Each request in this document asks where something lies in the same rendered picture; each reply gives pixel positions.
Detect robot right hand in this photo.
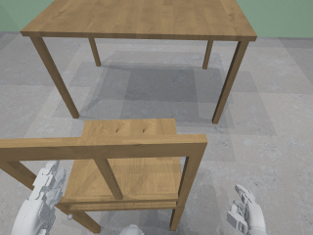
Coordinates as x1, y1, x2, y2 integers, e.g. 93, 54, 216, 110
227, 184, 266, 235

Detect robot left hand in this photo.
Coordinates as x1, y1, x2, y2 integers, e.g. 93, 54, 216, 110
10, 160, 67, 235

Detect chair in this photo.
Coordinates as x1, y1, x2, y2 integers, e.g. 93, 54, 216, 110
0, 118, 208, 234

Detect table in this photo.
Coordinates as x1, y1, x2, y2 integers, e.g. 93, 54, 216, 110
21, 0, 257, 124

